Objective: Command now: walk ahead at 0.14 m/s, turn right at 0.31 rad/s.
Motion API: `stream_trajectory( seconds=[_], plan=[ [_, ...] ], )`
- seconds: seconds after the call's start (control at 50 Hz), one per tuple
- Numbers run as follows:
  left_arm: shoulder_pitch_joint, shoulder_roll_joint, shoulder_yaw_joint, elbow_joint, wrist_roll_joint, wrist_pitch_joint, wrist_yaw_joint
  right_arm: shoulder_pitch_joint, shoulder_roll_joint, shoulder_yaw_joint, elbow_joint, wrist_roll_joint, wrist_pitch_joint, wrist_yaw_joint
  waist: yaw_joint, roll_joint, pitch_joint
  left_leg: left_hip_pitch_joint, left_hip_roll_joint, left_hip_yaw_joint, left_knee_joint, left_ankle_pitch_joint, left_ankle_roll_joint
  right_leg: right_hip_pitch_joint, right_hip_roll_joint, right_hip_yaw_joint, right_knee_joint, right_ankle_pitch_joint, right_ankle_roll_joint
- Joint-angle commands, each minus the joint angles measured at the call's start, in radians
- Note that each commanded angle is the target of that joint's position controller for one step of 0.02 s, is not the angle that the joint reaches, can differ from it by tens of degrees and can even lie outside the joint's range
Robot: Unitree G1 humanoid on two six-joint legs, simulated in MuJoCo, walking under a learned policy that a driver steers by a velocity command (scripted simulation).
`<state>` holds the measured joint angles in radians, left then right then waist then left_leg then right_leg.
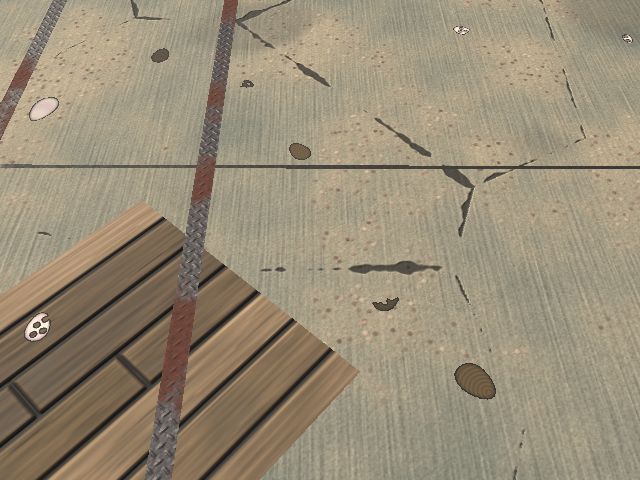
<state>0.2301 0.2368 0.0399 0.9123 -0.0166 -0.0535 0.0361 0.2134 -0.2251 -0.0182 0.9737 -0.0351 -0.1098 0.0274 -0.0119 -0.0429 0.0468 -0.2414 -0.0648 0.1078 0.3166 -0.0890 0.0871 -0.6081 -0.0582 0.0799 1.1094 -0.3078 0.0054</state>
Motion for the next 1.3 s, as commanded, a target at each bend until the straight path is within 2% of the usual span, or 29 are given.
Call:
stream_trajectory(
  seconds=[0.02,0.18,0.26,0.28,0.3,0.32,0.34,0.36,0.38,0.4,0.44,0.6,0.66,0.74,0.76,0.78,0.8,0.82,0.84,0.88,0.98,1.06,1.16,1.2,1.22,1.24,1.26,1.28,1.3],
  plan=[
    [0.132,0.044,0.016,-0.032,0.013,0.028,0.008,-0.097,-0.154,-0.028,-0.073,0.003,-0.006,-0.033,0.07,0.111,-0.097,-0.081,0.293,-0.074,-0.118,0.49,0.175,0.15,-0.034,-0.011,-0.122,0.121,0.018],
    [-0.066,0.074,0.037,-0.157,0.005,0.052,-0.024,-0.039,-0.219,-0.061,-0.078,0.043,0.075,-0.078,-0.013,0.111,-0.078,0.114,0.38,-0.104,-0.064,0.131,0.161,0.088,-0.022,-0.086,-0.368,0.026,0.008],
    [-0.025,0.076,0.054,-0.177,0.002,0.041,-0.044,-0.029,-0.215,-0.07,-0.087,0.068,0.103,-0.089,0.022,0.105,-0.108,0.153,0.346,-0.052,0.134,0.182,0.059,0.24,0.044,-0.146,-0.655,0.164,-0.057],
    [0.024,0.149,0.081,-0.172,0.005,0.04,-0.036,0.011,-0.185,-0.063,-0.086,0.052,0.103,-0.086,0.025,0.01,-0.147,0.071,0.272,0.013,0.304,0.107,-0.011,0.385,0.0,-0.044,-0.72,0.389,-0.099],
    [0.075,0.284,0.115,-0.187,0.018,0.045,-0.018,-0.017,-0.116,-0.04,-0.141,0.008,0.092,-0.074,0.008,-0.259,-0.173,-0.251,0.123,0.088,0.62,-0.316,-0.103,0.599,-0.233,0.291,-0.69,0.85,-0.235],
    [0.127,0.252,0.1,-0.19,0.036,0.032,-0.024,-0.098,-0.116,-0.037,-0.175,0.006,0.08,-0.067,0.059,-0.238,-0.242,-0.43,0.023,-0.07,0.825,-0.601,-0.121,0.661,-0.339,0.455,-0.721,0.895,-0.388],
    [0.113,0.215,0.09,-0.201,0.036,0.018,-0.031,-0.117,-0.156,-0.048,-0.179,0.027,0.076,-0.058,0.058,-0.11,-0.243,-0.459,0.053,-0.156,0.922,-0.552,-0.11,0.663,-0.294,0.381,-0.725,0.88,-0.366],
    [0.04,0.204,0.089,-0.219,0.022,0.011,-0.026,-0.113,-0.163,-0.053,-0.173,0.046,0.078,-0.057,0.025,-0.054,-0.22,-0.481,0.074,-0.175,0.923,-0.458,-0.104,0.64,-0.237,0.295,-0.712,0.822,-0.306],
    [-0.013,0.186,0.084,-0.239,0.005,0.013,-0.023,-0.111,-0.165,-0.057,-0.161,0.04,0.083,-0.064,0.011,-0.002,-0.205,-0.48,0.093,-0.183,0.883,-0.395,-0.11,0.606,-0.201,0.251,-0.716,0.759,-0.263],
    [-0.042,0.173,0.078,-0.25,-0.004,0.02,-0.018,-0.119,-0.177,-0.062,-0.165,0.032,0.089,-0.071,-0.001,-0.005,-0.196,-0.448,0.102,-0.186,0.849,-0.351,-0.116,0.562,-0.18,0.229,-0.726,0.721,-0.247],
    [-0.036,0.179,0.077,-0.258,0.006,0.031,-0.014,-0.109,-0.154,-0.06,-0.172,0.034,0.094,-0.07,-0.013,-0.04,-0.199,-0.391,0.075,-0.171,0.806,-0.298,-0.13,0.516,-0.147,0.211,-0.737,0.72,-0.248],
    [-0.025,0.215,0.086,-0.296,0.01,0.057,0.013,-0.16,-0.132,-0.057,-0.195,0.041,0.1,-0.072,0.02,-0.093,-0.164,-0.301,0.038,-0.194,0.522,-0.234,-0.164,0.435,-0.116,0.299,-0.755,0.406,-0.235],
    [-0.032,0.194,0.076,-0.305,0.007,0.058,0.01,-0.154,-0.139,-0.06,-0.199,0.05,0.085,-0.055,0.033,-0.121,-0.16,-0.232,0.041,-0.173,0.413,-0.234,-0.143,0.385,-0.093,0.343,-0.809,-0.033,-0.227],
    [-0.019,0.167,0.056,-0.291,0.011,0.049,0.001,-0.09,-0.126,-0.062,-0.189,0.055,0.038,-0.027,0.0,-0.124,-0.12,-0.019,0.037,-0.115,0.18,-0.2,-0.079,0.288,-0.063,0.377,-0.786,-0.257,-0.206],
    [-0.007,0.14,0.045,-0.285,0.015,0.046,0.001,-0.042,-0.124,-0.064,-0.169,0.049,0.027,-0.024,-0.02,-0.097,-0.112,0.071,0.053,-0.113,0.103,-0.181,-0.058,0.247,-0.026,0.357,-0.745,-0.278,-0.175],
    [-0.014,0.089,0.029,-0.289,0.017,0.039,0.001,0.055,-0.155,-0.071,-0.143,0.033,0.018,-0.025,-0.049,-0.013,-0.129,0.21,0.181,-0.245,0.047,-0.247,-0.016,0.135,0.034,0.29,-0.585,-0.293,-0.125],
    [-0.029,0.035,0.014,-0.315,0.006,0.025,-0.001,0.141,-0.238,-0.084,-0.125,0.014,0.017,-0.028,-0.053,0.191,-0.114,0.297,0.365,-0.549,-0.076,-0.458,0.08,-0.063,0.18,0.088,-0.31,-0.266,-0.065],
    [-0.098,0.125,0.037,-0.365,-0.01,0.003,-0.001,0.148,-0.292,-0.103,-0.119,-0.001,0.004,-0.017,-0.057,0.271,0.01,0.207,0.488,-0.819,-0.165,-0.608,0.204,-0.236,0.151,0.119,-0.174,-0.281,-0.063],
    [-0.091,0.182,0.052,-0.35,-0.014,-0.008,-0.005,0.086,-0.235,-0.091,-0.141,0.019,-0.004,-0.021,-0.03,0.205,0.066,0.195,0.464,-0.755,-0.162,-0.633,0.197,-0.28,0.101,0.152,-0.106,-0.182,-0.062],
    [-0.05,0.173,0.056,-0.31,0.007,-0.015,-0.018,0.044,-0.174,-0.073,-0.157,0.045,-0.001,-0.029,-0.005,0.182,0.034,0.234,0.358,-0.57,-0.159,-0.497,0.113,-0.271,0.052,0.083,-0.095,-0.027,-0.043],
    [-0.153,0.074,0.031,-0.34,0.013,-0.035,-0.033,0.163,-0.144,-0.054,-0.12,0.048,0.01,-0.027,-0.058,0.16,0.016,0.203,0.263,-0.357,-0.184,-0.094,0.106,-0.19,0.0,-0.051,-0.2,0.192,0.001],
    [-0.249,0.047,0.021,-0.368,0.0,-0.053,-0.051,0.214,-0.181,-0.056,-0.118,0.052,0.026,-0.035,-0.09,0.173,0.028,0.142,0.231,-0.297,-0.154,0.019,0.096,-0.025,0.042,-0.084,-0.463,0.267,0.024],
    [-0.258,0.098,0.039,-0.382,-0.018,-0.07,-0.07,0.239,-0.214,-0.067,-0.12,0.068,0.042,-0.04,-0.055,0.205,0.022,0.148,0.291,-0.393,-0.072,0.028,0.086,0.158,0.07,-0.068,-0.617,0.205,0.005],
    [-0.096,0.155,0.068,-0.338,-0.015,-0.073,-0.055,0.206,-0.214,-0.069,-0.134,0.066,0.045,-0.041,0.043,0.192,-0.066,0.109,0.247,-0.36,0.085,0.216,0.047,0.421,0.078,-0.075,-0.689,0.203,-0.043],
    [0.069,0.208,0.086,-0.313,0.001,-0.073,-0.041,0.174,-0.172,-0.055,-0.161,0.053,0.039,-0.037,0.127,0.144,-0.197,-0.023,0.191,-0.314,0.322,0.167,0.009,0.687,-0.038,0.021,-0.655,0.205,-0.1],
    [0.219,0.305,0.11,-0.292,0.03,-0.06,-0.032,0.229,-0.066,-0.027,-0.203,0.053,0.025,-0.041,0.148,-0.11,-0.385,-0.372,0.054,-0.191,0.703,-0.153,-0.06,1.064,-0.301,0.372,-0.668,0.087,-0.216],
    [0.23,0.253,0.094,-0.279,0.035,-0.055,-0.04,0.269,-0.093,-0.03,-0.209,0.077,0.011,-0.041,0.125,-0.262,-0.433,-0.489,0.053,-0.255,0.896,-0.483,-0.063,1.015,-0.397,0.649,-0.798,-0.048,-0.28],
    [0.162,0.174,0.069,-0.275,0.025,-0.054,-0.041,0.215,-0.172,-0.056,-0.208,0.097,0.016,-0.04,0.107,-0.173,-0.262,-0.55,0.111,-0.264,0.974,-0.413,-0.058,0.879,-0.359,0.513,-0.817,-0.082,-0.248],
    [0.103,0.133,0.056,-0.277,0.018,-0.051,-0.042,0.16,-0.168,-0.057,-0.213,0.091,0.025,-0.038,0.088,-0.112,-0.163,-0.541,0.149,-0.232,0.971,-0.335,-0.055,0.752,-0.307,0.357,-0.835,-0.028,-0.216]
  ],
)
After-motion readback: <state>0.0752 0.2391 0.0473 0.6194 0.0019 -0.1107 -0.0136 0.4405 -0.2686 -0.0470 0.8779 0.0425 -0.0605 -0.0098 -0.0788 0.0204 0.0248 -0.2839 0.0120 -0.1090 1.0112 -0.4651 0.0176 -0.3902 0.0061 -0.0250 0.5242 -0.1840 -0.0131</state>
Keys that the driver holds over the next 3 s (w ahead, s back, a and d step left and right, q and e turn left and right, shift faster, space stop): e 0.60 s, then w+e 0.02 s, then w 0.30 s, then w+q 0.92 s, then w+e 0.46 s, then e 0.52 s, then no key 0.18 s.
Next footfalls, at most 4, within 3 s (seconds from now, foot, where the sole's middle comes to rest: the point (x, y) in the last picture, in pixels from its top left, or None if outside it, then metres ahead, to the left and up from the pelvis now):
0.28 right None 0.12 -0.15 -0.78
0.78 left None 0.18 0.06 -0.78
1.22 right None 0.33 -0.29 -0.78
1.72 left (353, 393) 0.66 -0.06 -0.78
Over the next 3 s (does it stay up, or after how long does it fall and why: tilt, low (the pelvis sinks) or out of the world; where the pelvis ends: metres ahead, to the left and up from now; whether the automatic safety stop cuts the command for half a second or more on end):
stays up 1.05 -0.17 0.00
